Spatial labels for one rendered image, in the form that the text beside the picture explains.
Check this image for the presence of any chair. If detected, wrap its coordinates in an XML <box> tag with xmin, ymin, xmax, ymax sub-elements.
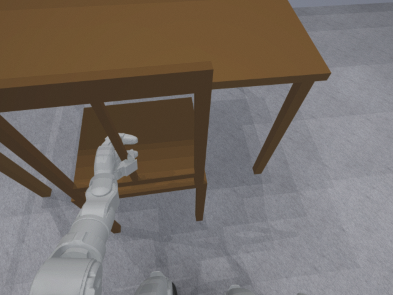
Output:
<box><xmin>0</xmin><ymin>61</ymin><xmax>214</xmax><ymax>234</ymax></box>

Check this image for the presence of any robot left upper arm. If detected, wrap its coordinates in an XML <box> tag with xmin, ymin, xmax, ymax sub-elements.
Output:
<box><xmin>31</xmin><ymin>258</ymin><xmax>103</xmax><ymax>295</ymax></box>

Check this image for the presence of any left robot thigh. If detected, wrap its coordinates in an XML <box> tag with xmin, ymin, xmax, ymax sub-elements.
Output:
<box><xmin>134</xmin><ymin>276</ymin><xmax>173</xmax><ymax>295</ymax></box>

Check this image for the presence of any table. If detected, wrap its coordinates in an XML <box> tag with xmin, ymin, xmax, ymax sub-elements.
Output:
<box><xmin>0</xmin><ymin>0</ymin><xmax>331</xmax><ymax>197</ymax></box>

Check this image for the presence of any robot right shin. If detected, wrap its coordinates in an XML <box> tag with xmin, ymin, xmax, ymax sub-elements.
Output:
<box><xmin>228</xmin><ymin>285</ymin><xmax>240</xmax><ymax>290</ymax></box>

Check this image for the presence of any robot left hand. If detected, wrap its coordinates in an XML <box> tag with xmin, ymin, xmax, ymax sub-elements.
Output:
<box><xmin>94</xmin><ymin>133</ymin><xmax>138</xmax><ymax>180</ymax></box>

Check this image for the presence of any left robot forearm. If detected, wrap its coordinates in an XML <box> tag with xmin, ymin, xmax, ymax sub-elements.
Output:
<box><xmin>28</xmin><ymin>173</ymin><xmax>120</xmax><ymax>295</ymax></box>

